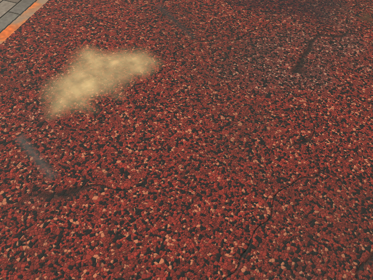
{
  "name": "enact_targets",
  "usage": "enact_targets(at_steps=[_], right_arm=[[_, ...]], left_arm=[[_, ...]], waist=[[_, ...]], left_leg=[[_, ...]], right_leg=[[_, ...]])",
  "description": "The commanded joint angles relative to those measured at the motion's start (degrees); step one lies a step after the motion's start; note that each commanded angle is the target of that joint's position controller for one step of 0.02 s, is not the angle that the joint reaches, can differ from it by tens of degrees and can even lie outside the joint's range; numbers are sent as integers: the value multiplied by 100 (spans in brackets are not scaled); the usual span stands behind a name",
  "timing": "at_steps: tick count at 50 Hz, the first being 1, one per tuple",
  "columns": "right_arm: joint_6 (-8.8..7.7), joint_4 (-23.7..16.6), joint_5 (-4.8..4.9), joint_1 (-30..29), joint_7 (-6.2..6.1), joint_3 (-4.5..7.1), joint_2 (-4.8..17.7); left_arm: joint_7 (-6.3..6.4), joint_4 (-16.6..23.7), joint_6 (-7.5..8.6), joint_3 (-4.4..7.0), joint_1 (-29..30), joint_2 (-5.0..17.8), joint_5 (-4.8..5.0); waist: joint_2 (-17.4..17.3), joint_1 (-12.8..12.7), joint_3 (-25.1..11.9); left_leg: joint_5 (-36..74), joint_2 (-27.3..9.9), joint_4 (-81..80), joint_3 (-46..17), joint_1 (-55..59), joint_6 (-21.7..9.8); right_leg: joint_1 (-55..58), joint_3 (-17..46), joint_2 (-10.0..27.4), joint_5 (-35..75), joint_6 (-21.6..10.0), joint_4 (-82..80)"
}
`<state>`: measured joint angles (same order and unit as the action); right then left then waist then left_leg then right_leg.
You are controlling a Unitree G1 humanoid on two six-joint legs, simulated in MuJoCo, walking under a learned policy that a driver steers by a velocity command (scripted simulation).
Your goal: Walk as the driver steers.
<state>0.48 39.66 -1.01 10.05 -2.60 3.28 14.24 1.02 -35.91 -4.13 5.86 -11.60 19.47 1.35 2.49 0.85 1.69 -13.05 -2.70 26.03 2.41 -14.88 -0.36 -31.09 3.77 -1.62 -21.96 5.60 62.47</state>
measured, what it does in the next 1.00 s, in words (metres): steps on the spot, turning right: right foot, then left foot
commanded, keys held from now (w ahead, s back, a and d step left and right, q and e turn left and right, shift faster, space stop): e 0.76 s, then no key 0.20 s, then q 0.04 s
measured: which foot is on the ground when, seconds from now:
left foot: down 0.00-0.20, up 0.22-0.64, down 0.66-1.00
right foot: up 0.00-0.18, down 0.20-0.66, up 0.68-1.00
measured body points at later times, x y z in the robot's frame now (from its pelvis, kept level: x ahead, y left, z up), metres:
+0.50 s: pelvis -0.01 -0.04 +0.00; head +0.02 -0.08 +0.45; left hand +0.23 +0.18 -0.08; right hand +0.07 -0.36 -0.11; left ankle +0.06 +0.10 -0.69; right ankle -0.02 -0.14 -0.74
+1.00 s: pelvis -0.01 -0.03 +0.00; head +0.02 -0.05 +0.44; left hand +0.27 +0.12 -0.10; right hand -0.04 -0.34 -0.11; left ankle +0.06 +0.08 -0.74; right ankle -0.09 -0.14 -0.73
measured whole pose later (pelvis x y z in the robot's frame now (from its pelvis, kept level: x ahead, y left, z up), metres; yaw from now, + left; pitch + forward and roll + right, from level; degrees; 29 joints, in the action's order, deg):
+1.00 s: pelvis -0.01 -0.03 +0.00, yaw -32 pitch +1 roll +0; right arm 1.0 40.5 0.6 9.9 -0.9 3.2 15.5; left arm 0.6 -36.6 -3.3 3.7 -10.0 16.4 0.6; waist 0.1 1.5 3.2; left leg -14.4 -2.9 27.7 2.4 -14.0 0.4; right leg -17.5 2.0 0.3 -19.9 4.0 36.8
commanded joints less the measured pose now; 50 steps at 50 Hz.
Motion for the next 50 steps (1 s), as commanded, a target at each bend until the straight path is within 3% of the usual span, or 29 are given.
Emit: enact_targets(at_steps=[1, 6, 8, 9, 10, 11, 12, 13, 14, 15, 16, 18, 22, 25, 29, 31, 32, 33, 34, 35, 36, 37, 38, 40, 42, 45, 48, 50], right_arm=[[6, -295, 20, 66, -33, 330, 1155], [-12, -252, 159, -76, 82, 414, 1339], [-22, -214, 276, -215, 94, 417, 1322], [-43, -103, 284, 2, 107, 377, 1148], [-58, -100, 114, 176, 137, 304, 863], [-83, -480, -139, -112, 137, 172, 595], [-111, -544, -42, -614, 89, 266, 898], [-90, -532, 90, -666, 80, 309, 1011], [-66, -421, 94, -548, 46, 336, 1013], [-42, -366, 38, -493, 6, 360, 1058], [-35, -333, 6, -394, 4, 369, 1043], [-51, -283, 40, -236, 44, 338, 908], [-69, -355, 68, -479, 78, 247, 717], [-106, -405, 96, -567, 133, 239, 737], [-196, -438, 151, -464, 215, 270, 803], [-249, -368, 151, -169, 254, 294, 784], [-264, -316, 114, 1, 245, 337, 887], [-239, -358, 14, 138, 206, 415, 1258], [-186, -308, -134, 36, 215, 483, 1622], [-214, -457, -132, -132, 197, 406, 1286], [-214, -534, -91, -392, 153, 311, 988], [-195, -582, -28, -620, 124, 274, 874], [-184, -589, 53, -680, 93, 248, 813], [-131, -525, 42, -486, 53, 214, 822], [-83, -445, 13, -232, 38, 228, 886], [-38, -400, 65, -256, 87, 277, 1077], [-8, -299, 166, -174, 155, 287, 1190], [-24, -194, 252, -198, 198, 145, 909]], left_arm=[[-63, 685, 104, -37, 536, 133, -16], [-173, 710, 50, 14, 395, 252, -9], [-213, 591, 41, 55, 47, 218, -9], [-181, 495, 46, 116, -186, 322, -23], [-111, 500, 73, 257, -420, 787, -15], [-67, 663, 129, 347, -372, 1435, -134], [-117, 634, 274, 277, -582, 1125, -295], [-116, 567, 371, 192, -334, 966, -293], [-80, 562, 404, 162, 15, 826, -182], [-48, 592, 389, 102, 263, 680, -77], [-11, 606, 364, 62, 398, 642, -56], [38, 599, 327, 44, 401, 630, -112], [94, 530, 288, 85, 258, 741, -87], [72, 534, 252, 116, 277, 831, -98], [13, 542, 207, 119, 381, 836, -49], [30, 568, 173, 103, 562, 788, 24], [55, 575, 164, 75, 544, 687, 47], [57, 573, 170, -4, 283, 394, -23], [60, 701, 220, 32, 178, 439, 30], [72, 560, 264, 189, 51, 935, -86], [53, 431, 241, 273, 4, 1075, -27], [70, 284, 171, 269, -107, 936, -12], [76, 253, 114, 244, -123, 810, -29], [50, 314, 93, 131, 36, 468, -2], [47, 422, 126, 47, 282, 298, -5], [2, 479, 156, -84, 395, 106, -90], [-40, 400, 159, -82, 260, 193, -65], [-64, 150, 178, -116, -173, 18, -118]], waist=[[-1353, 233, -556], [-1457, 159, -597], [-1342, -101, -623], [-1064, -163, -686], [77, -134, -798], [1701, -86, -722], [1058, -590, -1118], [782, -405, -860], [529, -220, -681], [461, -132, -605], [498, -36, -631], [490, 23, -777], [535, -128, -717], [631, -193, -636], [720, -181, -653], [684, 44, -708], [543, 106, -758], [-385, -28, -979], [-1981, -242, -603], [-1524, -159, -583], [-1141, -249, -495], [-938, -328, -376], [-940, -273, -291], [-986, -131, -242], [-1128, 44, -377], [-1267, 106, -577], [-1372, 113, -601], [-1184, -171, -545]], left_leg=[[2188, -1349, -619, -821, 1230, -1183], [2223, -1558, -452, -558, 947, -1116], [2047, -1485, -31, -322, 760, -843], [1611, -1301, 419, -53, 387, -519], [233, -832, 1674, 499, -744, 23], [-2521, 27, 3128, 533, -2501, 510], [-2671, 101, 4091, -410, -2549, 511], [-2210, 8, 4335, -575, -2603, 430], [-1695, -53, 4201, -626, -2599, 396], [-1343, -74, 4033, -662, -2564, 414], [-1065, 9, 4063, -619, -2289, 458], [-736, 157, 3882, -562, -2013, 518], [-589, 288, 2613, -633, -1774, 563], [-751, 403, 1972, -690, -1359, 513], [-851, 538, 1141, -726, -847, 388], [-185, 551, 39, -651, -219, 263], [494, 302, -477, -728, 364, 143], [1122, -797, -634, -1647, 1110, -261], [2156, -1832, -865, -3019, 1055, -1262], [2133, -2184, -886, -3140, 793, -1678], [1884, -1850, -823, -2547, 602, -1487], [1532, -1441, -775, -1990, 522, -1209], [1477, -1283, -761, -1697, 583, -1115], [1723, -1022, -800, -1234, 570, -1142], [1949, -1055, -737, -1139, 984, -1251], [2177, -1150, -615, -983, 1008, -1293], [2272, -1218, -474, -1017, 862, -1297], [1982, -1000, -227, -934, 366, -1014]], right_leg=[[-318, -283, 238, -114, 50, -782], [714, -687, 222, 22, -267, -2158], [1395, -859, 93, 825, -565, -3342], [2067, -753, -13, 1394, -753, -3912], [3138, 451, 780, 3021, -1091, -4124], [3509, 2505, 2263, 4699, -2221, -4017], [3188, 2609, 2414, 4269, -2728, -4186], [2977, 2078, 2066, 3792, -2464, -4224], [2782, 1697, 1702, 3348, -2113, -4210], [2647, 1540, 1527, 3255, -1916, -4200], [2402, 1397, 1383, 3462, -1873, -4197], [2300, 1311, 1236, 3418, -1881, -4198], [2324, 1582, 1132, 2657, -1865, -4140], [2062, 1967, 1124, 2192, -1898, -4098], [2067, 2529, 1057, 2450, -1847, -3910], [1988, 2596, 842, 2495, -1630, -3659], [1685, 2474, 631, 2019, -1383, -3442], [1027, 1883, 169, 536, -1030, -2470], [-188, 682, -759, -1401, -659, -1435], [-298, 669, -311, -1516, -386, -45], [-271, 620, -195, -1104, -303, 453], [-267, 523, -139, -758, -191, 684], [-430, 469, -116, -432, -103, 905], [-341, 232, -129, -200, -3, 699], [-318, 116, -68, -237, 52, 27], [420, -113, 135, -444, 6, -1215], [1125, -398, 87, -148, -105, -2355], [2236, -478, 16, 1154, -359, -4159]])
